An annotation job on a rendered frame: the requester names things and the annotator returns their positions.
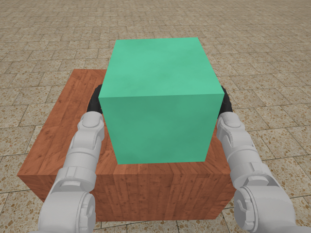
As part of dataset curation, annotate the robot left upper arm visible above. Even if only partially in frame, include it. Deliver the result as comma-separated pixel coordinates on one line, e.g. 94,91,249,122
27,191,96,233

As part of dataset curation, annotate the robot left forearm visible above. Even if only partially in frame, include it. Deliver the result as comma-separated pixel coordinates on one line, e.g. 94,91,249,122
38,111,104,230

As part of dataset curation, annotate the left robot hand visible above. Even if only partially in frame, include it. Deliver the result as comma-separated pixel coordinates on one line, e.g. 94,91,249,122
87,84,103,114

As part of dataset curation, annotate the right robot hand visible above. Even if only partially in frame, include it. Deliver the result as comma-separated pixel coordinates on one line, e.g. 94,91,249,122
218,86,233,117

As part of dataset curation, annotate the robot right upper arm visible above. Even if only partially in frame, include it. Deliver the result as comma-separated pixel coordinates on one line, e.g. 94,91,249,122
234,186,311,233

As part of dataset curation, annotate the pedestal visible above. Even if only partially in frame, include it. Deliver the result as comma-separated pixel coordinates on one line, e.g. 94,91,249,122
17,69,236,222

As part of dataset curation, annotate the carton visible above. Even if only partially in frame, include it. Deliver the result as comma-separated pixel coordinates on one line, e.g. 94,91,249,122
98,37,225,165

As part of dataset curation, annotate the robot right forearm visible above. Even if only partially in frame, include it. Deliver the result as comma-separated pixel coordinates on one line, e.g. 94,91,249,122
216,112,296,221

